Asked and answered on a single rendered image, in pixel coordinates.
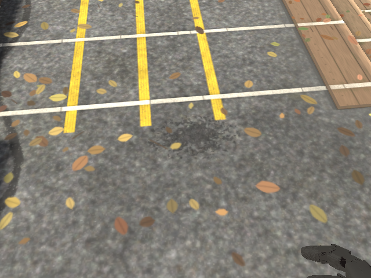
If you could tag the robot right hand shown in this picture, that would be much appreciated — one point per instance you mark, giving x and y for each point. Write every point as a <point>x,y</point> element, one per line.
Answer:
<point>339,258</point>

